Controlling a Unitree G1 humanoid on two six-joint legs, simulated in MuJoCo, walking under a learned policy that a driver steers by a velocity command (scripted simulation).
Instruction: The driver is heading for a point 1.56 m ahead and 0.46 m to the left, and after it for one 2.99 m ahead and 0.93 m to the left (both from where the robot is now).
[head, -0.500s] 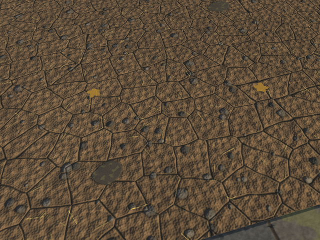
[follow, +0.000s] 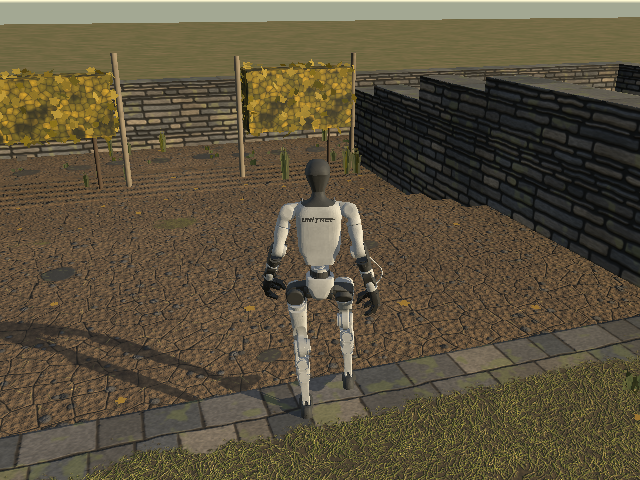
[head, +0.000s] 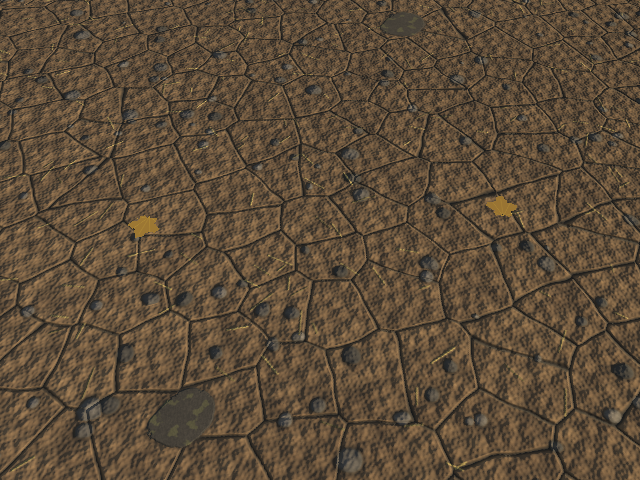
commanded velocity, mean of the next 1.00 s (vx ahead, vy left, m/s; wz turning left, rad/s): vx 0.50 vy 0.00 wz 0.27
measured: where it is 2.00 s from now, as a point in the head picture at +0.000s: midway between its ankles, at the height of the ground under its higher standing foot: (222, 316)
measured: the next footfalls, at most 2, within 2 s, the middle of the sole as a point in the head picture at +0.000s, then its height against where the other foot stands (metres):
right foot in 0.20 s outside the picture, level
left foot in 0.76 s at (272, 471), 0.16 m lower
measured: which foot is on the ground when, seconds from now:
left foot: down 0.00-0.22, up 0.24-0.74, down 0.76-1.00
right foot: up 0.00-0.18, down 0.20-0.78, up 0.80-1.00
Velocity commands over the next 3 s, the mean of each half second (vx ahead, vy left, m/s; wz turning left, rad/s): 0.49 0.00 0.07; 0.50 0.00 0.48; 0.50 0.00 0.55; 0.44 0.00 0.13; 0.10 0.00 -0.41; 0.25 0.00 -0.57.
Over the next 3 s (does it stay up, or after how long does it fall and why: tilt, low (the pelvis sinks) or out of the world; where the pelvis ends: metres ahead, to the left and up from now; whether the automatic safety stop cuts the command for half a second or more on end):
stays up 1.10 0.34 -0.15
